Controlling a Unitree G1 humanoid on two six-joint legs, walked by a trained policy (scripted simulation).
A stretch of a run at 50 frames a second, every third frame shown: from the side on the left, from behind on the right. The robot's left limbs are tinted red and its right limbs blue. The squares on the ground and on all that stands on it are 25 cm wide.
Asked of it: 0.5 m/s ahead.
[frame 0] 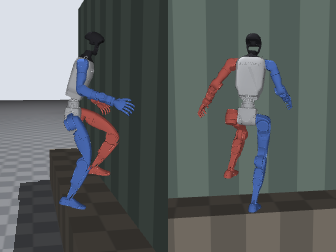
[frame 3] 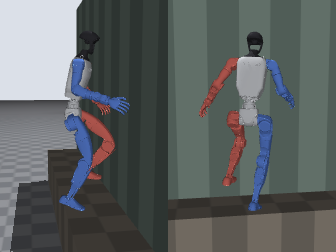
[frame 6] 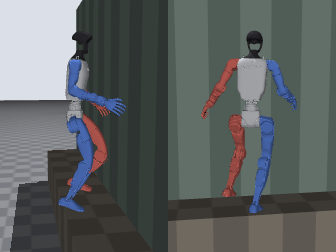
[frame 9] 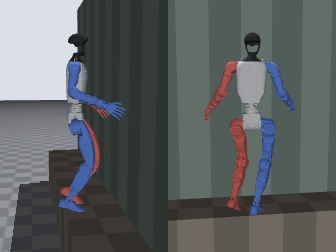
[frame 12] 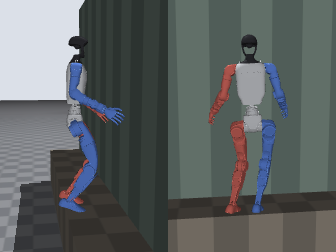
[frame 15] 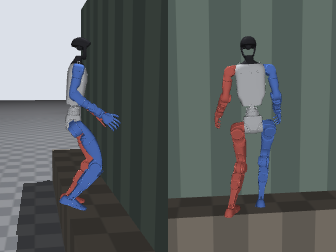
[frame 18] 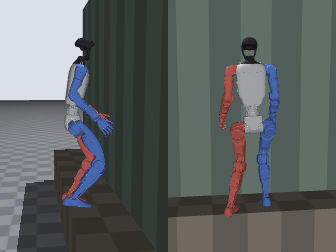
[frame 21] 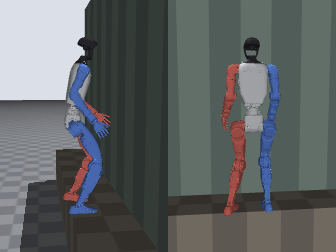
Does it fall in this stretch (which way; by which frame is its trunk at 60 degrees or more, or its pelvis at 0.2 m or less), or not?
no
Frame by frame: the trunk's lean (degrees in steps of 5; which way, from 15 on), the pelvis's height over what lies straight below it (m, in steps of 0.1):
0: 20 forward, 0.8
3: 15 forward, 0.8
6: 5, 0.8
9: 0, 0.7
12: 5, 0.7
15: 5, 0.7
18: 10, 0.7
21: 15 forward, 0.7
